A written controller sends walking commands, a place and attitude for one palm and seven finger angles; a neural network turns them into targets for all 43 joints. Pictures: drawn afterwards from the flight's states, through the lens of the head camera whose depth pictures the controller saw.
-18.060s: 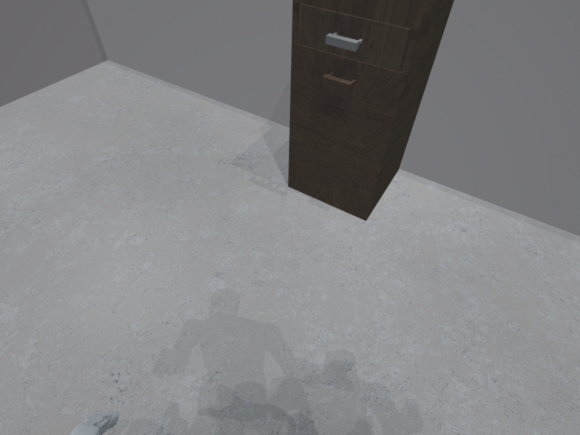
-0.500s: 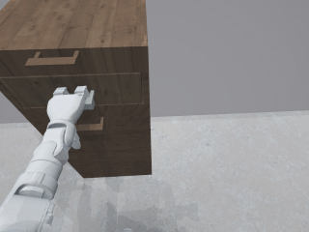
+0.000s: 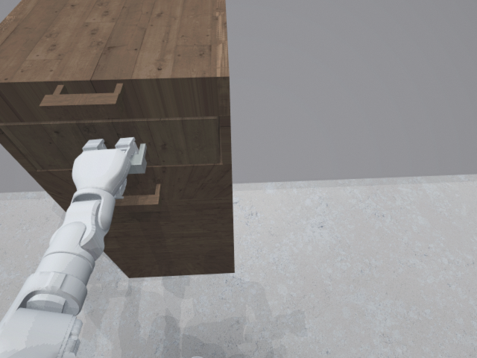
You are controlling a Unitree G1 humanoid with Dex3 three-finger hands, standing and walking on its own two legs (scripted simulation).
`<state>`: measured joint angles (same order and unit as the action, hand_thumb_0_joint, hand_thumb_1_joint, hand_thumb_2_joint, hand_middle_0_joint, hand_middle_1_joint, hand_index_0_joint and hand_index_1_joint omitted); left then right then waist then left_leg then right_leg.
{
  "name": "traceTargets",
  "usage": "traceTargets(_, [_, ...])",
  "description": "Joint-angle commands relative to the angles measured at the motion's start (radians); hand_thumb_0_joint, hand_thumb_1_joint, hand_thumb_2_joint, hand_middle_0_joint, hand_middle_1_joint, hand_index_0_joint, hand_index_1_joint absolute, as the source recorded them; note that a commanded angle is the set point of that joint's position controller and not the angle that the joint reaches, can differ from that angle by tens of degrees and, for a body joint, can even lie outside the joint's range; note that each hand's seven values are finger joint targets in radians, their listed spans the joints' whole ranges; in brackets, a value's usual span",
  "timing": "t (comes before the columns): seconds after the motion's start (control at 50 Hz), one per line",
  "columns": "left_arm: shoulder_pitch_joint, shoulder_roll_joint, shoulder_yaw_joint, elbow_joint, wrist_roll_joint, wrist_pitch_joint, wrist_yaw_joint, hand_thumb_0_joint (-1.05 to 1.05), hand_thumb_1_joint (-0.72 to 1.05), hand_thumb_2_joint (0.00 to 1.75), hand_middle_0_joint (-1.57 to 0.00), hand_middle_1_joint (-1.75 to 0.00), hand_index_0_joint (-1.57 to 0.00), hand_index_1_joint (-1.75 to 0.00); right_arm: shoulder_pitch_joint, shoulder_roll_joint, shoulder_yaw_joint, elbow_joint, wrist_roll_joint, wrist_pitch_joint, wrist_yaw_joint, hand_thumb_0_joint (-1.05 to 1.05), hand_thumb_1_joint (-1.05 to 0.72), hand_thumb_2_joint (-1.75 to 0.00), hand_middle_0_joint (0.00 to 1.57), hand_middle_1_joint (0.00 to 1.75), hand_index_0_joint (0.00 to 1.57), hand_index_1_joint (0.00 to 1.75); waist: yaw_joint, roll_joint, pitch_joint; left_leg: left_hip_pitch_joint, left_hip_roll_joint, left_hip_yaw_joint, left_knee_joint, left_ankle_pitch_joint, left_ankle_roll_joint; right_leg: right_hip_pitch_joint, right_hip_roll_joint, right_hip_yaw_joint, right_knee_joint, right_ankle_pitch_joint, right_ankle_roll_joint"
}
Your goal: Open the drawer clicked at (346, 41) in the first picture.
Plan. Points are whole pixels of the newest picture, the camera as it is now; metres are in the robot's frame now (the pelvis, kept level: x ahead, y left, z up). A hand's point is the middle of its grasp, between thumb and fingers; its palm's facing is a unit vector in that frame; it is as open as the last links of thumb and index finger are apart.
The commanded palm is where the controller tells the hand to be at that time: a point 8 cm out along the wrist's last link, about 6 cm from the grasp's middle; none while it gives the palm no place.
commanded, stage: close the thumb around the handle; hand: left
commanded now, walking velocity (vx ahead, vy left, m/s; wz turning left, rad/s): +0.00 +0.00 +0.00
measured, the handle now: (117, 156) +0.47 +0.24 +0.05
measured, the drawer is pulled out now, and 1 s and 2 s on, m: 0.00 0.04 0.24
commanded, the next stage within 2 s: pull the drawer open in 0.16 s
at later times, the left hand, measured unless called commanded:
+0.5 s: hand (115, 189) +0.41 +0.24 +0.03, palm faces -0.02 -0.06 -1.00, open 6.1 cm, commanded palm +0.36 +0.24 +0.09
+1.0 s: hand (111, 203) +0.38 +0.23 +0.03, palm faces -0.02 -0.04 -1.00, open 6.2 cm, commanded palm +0.35 +0.24 +0.09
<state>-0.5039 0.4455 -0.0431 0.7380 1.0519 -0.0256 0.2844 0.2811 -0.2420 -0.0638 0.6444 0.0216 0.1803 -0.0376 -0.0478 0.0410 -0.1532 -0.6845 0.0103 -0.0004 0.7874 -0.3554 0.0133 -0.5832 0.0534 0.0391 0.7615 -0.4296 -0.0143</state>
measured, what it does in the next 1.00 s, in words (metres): stands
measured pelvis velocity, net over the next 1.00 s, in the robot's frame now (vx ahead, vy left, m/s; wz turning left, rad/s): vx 0.01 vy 0.00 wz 0.02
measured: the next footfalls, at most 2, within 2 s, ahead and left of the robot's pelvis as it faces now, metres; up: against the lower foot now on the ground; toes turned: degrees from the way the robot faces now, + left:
none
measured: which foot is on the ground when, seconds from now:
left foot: down 0.00-1.00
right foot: down 0.00-1.00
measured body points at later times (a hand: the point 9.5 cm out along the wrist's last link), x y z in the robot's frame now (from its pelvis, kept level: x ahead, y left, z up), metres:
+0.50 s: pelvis +0.01 +0.00 +0.00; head +0.06 -0.01 +0.45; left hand +0.40 +0.24 +0.08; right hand +0.09 -0.27 -0.12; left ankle +0.01 +0.11 -0.71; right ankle -0.04 -0.12 -0.71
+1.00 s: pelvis +0.01 +0.00 +0.00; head +0.05 -0.02 +0.45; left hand +0.37 +0.23 +0.08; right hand +0.15 -0.25 -0.12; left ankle +0.01 +0.11 -0.71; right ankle -0.04 -0.12 -0.71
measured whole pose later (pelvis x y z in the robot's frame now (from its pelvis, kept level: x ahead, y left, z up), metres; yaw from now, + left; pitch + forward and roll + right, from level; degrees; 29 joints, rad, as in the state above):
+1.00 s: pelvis +0.01 +0.00 +0.00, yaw +1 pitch +12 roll -1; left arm -0.33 0.42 -0.09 0.53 1.03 0.03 0.25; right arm 0.19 -0.23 -0.04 0.64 0.02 0.16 -0.05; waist -0.01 0.05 -0.14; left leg -0.62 0.00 -0.01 0.76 -0.36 0.01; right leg -0.51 0.04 0.03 0.74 -0.44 -0.02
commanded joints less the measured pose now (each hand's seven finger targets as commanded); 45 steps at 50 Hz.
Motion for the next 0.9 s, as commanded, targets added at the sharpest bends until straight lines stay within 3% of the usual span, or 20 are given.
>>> traceTargets(0.0, [-0.312,0.227,0.078,-0.155,-0.013,0.018,0.021,0.00,0.90,0.90,-0.40,-1.35,-0.40,-1.35,0.030,-0.147,-0.046,-0.099,-0.004,-0.028,-0.014,0.00,-0.90,-0.90,0.20,0.30,0.20,0.30,0.013,0.000,-0.311,0.295,-0.031,0.030,-0.047,0.375,0.037,0.073,0.014,-0.044,-0.087,0.417,-0.024])
traceTargets(0.04, [-0.290,0.248,0.098,-0.170,-0.013,0.019,0.016,0.00,0.90,0.90,-0.40,-1.35,-0.40,-1.35,0.029,-0.145,-0.046,-0.101,-0.004,-0.026,-0.013,0.00,-0.90,-0.90,0.20,0.30,0.20,0.30,0.022,-0.013,-0.346,0.304,-0.033,0.034,-0.042,0.417,0.039,0.105,0.012,-0.038,-0.084,0.470,-0.021])
traceTargets(0.12, [-0.260,0.250,0.107,-0.174,-0.032,0.023,0.008,0.00,0.90,0.90,-0.40,-1.35,-0.40,-1.35,0.025,-0.148,-0.045,-0.103,-0.004,-0.026,-0.016,0.00,-0.90,-0.90,0.20,0.30,0.20,0.30,0.019,-0.035,-0.322,0.288,-0.034,0.034,-0.048,0.410,0.039,0.131,0.011,-0.038,-0.093,0.485,-0.022])
traceTargets(0.18, [-0.255,0.269,0.120,-0.186,-0.027,0.016,0.003,0.00,0.90,0.90,-0.40,-1.35,-0.40,-1.35,0.020,-0.144,-0.042,-0.105,-0.002,-0.025,-0.019,0.00,-0.90,-0.90,0.20,0.30,0.20,0.30,0.028,-0.015,-0.324,0.291,-0.035,0.036,-0.050,0.418,0.038,0.126,0.011,-0.035,-0.087,0.494,-0.020])
traceTargets(0.2, [-0.243,0.231,0.090,-0.182,-0.030,0.019,0.001,0.00,0.90,0.90,-0.40,-1.35,-0.40,-1.35,0.016,-0.142,-0.043,-0.109,-0.002,-0.026,-0.018,0.00,-0.90,-0.90,0.20,0.30,0.20,0.30,0.021,-0.008,-0.302,0.293,-0.036,0.036,-0.051,0.408,0.038,0.116,0.012,-0.039,-0.092,0.482,-0.021])
traceTargets(0.24, [-0.265,0.247,0.100,-0.188,-0.026,0.013,0.000,0.00,0.90,0.90,-0.40,-1.35,-0.40,-1.35,0.017,-0.144,-0.043,-0.103,-0.001,-0.026,-0.017,0.00,-0.90,-0.90,0.20,0.30,0.20,0.30,0.017,-0.008,-0.301,0.300,-0.032,0.035,-0.053,0.406,0.037,0.103,0.012,-0.038,-0.094,0.468,-0.019])
traceTargets(0.34, [-0.128,0.262,0.135,-0.209,-0.037,0.019,-0.006,0.00,0.90,0.90,-0.40,-1.35,-0.40,-1.35,0.000,-0.144,-0.039,-0.123,0.001,-0.026,-0.016,0.00,-0.90,-0.90,0.20,0.30,0.20,0.30,0.048,-0.033,-0.318,0.284,-0.034,0.040,-0.064,0.411,0.037,0.158,0.010,-0.035,-0.094,0.497,-0.020])
traceTargets(0.4, [-0.053,0.221,0.113,-0.253,-0.053,0.027,-0.011,0.00,0.90,0.90,-0.40,-1.35,-0.40,-1.35,-0.015,-0.142,-0.043,-0.136,0.003,-0.032,-0.012,0.00,-0.90,-0.90,0.20,0.30,0.20,0.30,0.054,-0.014,-0.302,0.297,-0.033,0.044,-0.066,0.416,0.037,0.157,0.012,-0.040,-0.099,0.499,-0.022])
traceTargets(0.44, [0.004,0.257,0.149,-0.289,-0.052,0.029,-0.013,0.00,0.90,0.90,-0.40,-1.35,-0.40,-1.35,-0.028,-0.142,-0.040,-0.143,0.004,-0.031,-0.012,0.00,-0.90,-0.90,0.20,0.30,0.20,0.30,0.068,-0.031,-0.332,0.293,-0.034,0.047,-0.069,0.439,0.036,0.197,0.009,-0.029,-0.094,0.546,-0.018])
traceTargets(0.46, [0.018,0.220,0.120,-0.322,-0.064,0.032,-0.015,0.00,0.90,0.90,-0.40,-1.35,-0.40,-1.35,-0.033,-0.143,-0.042,-0.148,0.002,-0.034,-0.011,0.00,-0.90,-0.90,0.20,0.30,0.20,0.30,0.059,-0.026,-0.311,0.297,-0.034,0.048,-0.067,0.448,0.038,0.195,0.008,-0.031,-0.098,0.571,-0.019])
traceTargets(0.48, [0.051,0.244,0.149,-0.350,-0.063,0.032,-0.013,0.00,0.90,0.90,-0.40,-1.35,-0.40,-1.35,-0.039,-0.142,-0.042,-0.152,0.003,-0.036,-0.009,0.00,-0.90,-0.90,0.20,0.30,0.20,0.30,0.072,-0.026,-0.325,0.303,-0.032,0.047,-0.069,0.468,0.036,0.203,0.010,-0.030,-0.094,0.579,-0.018])
traceTargets(0.56, [0.152,0.192,0.118,-0.445,-0.078,0.052,-0.013,0.00,0.90,0.90,-0.40,-1.35,-0.40,-1.35,-0.059,-0.141,-0.042,-0.164,0.002,-0.046,-0.001,0.00,-0.90,-0.90,0.20,0.30,0.20,0.30,0.068,-0.004,-0.302,0.332,-0.027,0.042,-0.069,0.528,0.034,0.199,0.009,-0.038,-0.093,0.601,-0.017])
traceTargets(0.64, [0.225,0.201,0.135,-0.558,-0.072,0.069,-0.004,0.00,0.90,0.90,-0.40,-1.35,-0.40,-1.35,-0.083,-0.136,-0.041,-0.171,-0.001,-0.056,0.009,0.00,-0.90,-0.90,0.20,0.30,0.20,0.30,0.079,0.011,-0.331,0.378,-0.019,0.035,-0.065,0.604,0.031,0.202,0.009,-0.040,-0.087,0.621,-0.012])
traceTargets(0.66, [0.266,0.190,0.129,-0.566,-0.075,0.077,0.000,0.00,0.90,0.90,-0.40,-1.35,-0.40,-1.35,-0.085,-0.135,-0.042,-0.171,-0.004,-0.061,0.012,0.00,-0.90,-0.90,0.20,0.30,0.20,0.30,0.077,0.023,-0.302,0.377,-0.017,0.031,-0.063,0.610,0.029,0.195,0.010,-0.044,-0.084,0.619,-0.015])
traceTargets(0.7, [-0.048,0.208,0.099,-0.488,-0.053,0.089,0.010,0.00,0.90,0.90,-0.40,-1.35,-0.40,-1.35,-0.056,-0.148,-0.038,-0.123,-0.004,-0.055,-0.001,0.00,-0.90,-0.90,0.20,0.30,0.20,0.30,0.002,-0.004,-0.223,0.346,-0.021,0.022,-0.060,0.497,0.027,0.107,0.012,-0.056,-0.093,0.531,-0.012])
traceTargets(0.72, [-0.081,0.214,0.103,-0.483,-0.049,0.084,0.012,0.00,0.90,0.90,-0.40,-1.35,-0.40,-1.35,-0.051,-0.149,-0.041,-0.115,-0.007,-0.056,-0.006,0.00,-0.90,-0.90,0.20,0.30,0.20,0.30,-0.003,-0.011,-0.205,0.338,-0.018,0.019,-0.063,0.469,0.029,0.095,0.012,-0.056,-0.097,0.493,-0.016])
traceTargets(0.74, [-0.060,0.218,0.108,-0.474,-0.029,0.082,0.014,0.00,0.90,0.90,-0.40,-1.35,-0.40,-1.35,-0.062,-0.142,-0.038,-0.119,-0.006,-0.057,-0.007,0.00,-0.90,-0.90,0.20,0.30,0.20,0.30,0.020,0.023,-0.235,0.360,-0.020,0.019,-0.067,0.478,0.027,0.085,0.014,-0.056,-0.091,0.477,-0.018])
traceTargets(0.78, [-0.063,0.223,0.108,-0.449,-0.018,0.091,0.018,0.00,0.90,0.90,-0.40,-1.35,-0.40,-1.35,-0.060,-0.139,-0.038,-0.116,-0.008,-0.054,-0.012,0.00,-0.90,-0.90,0.20,0.30,0.20,0.30,0.034,0.024,-0.287,0.378,-0.027,0.020,-0.059,0.479,0.025,0.103,0.012,-0.054,-0.087,0.476,-0.023])
traceTargets(0.8, [-0.076,0.180,0.068,-0.436,-0.020,0.096,0.015,0.00,0.90,0.90,-0.40,-1.35,-0.40,-1.35,-0.062,-0.135,-0.037,-0.115,-0.008,-0.054,-0.013,0.00,-0.90,-0.90,0.20,0.30,0.20,0.30,0.025,0.032,-0.290,0.386,-0.030,0.023,-0.054,0.474,0.026,0.098,0.011,-0.053,-0.089,0.481,-0.023])
traceTargets(0.88, [-0.121,0.212,0.090,-0.379,-0.034,0.087,-0.002,0.00,0.90,0.90,-0.40,-1.35,-0.40,-1.35,-0.067,-0.137,-0.032,-0.109,-0.008,-0.046,-0.021,0.00,-0.90,-0.90,0.20,0.30,0.20,0.30,0.028,-0.024,-0.293,0.355,-0.035,0.023,-0.054,0.438,0.029,0.122,0.006,-0.048,-0.090,0.491,-0.019])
